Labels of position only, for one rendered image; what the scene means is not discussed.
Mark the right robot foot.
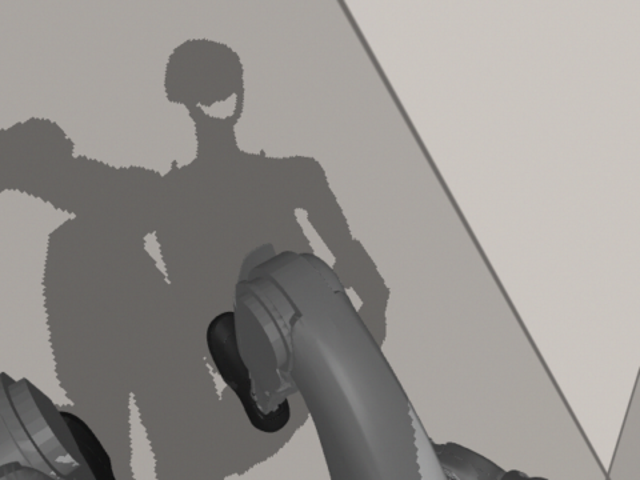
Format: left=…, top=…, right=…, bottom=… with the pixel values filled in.
left=207, top=312, right=290, bottom=433

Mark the right robot hand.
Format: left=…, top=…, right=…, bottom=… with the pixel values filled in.
left=429, top=438, right=507, bottom=480

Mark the left robot foot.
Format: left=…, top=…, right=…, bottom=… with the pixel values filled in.
left=59, top=412, right=115, bottom=480

